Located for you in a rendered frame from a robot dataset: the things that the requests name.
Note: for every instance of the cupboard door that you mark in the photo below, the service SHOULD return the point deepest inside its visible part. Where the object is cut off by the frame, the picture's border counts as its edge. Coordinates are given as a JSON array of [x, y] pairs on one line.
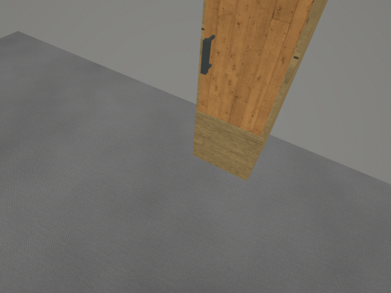
[[252, 49]]

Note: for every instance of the handle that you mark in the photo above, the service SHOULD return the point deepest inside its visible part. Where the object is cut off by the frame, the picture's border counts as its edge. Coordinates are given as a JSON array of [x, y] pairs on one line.
[[206, 55]]

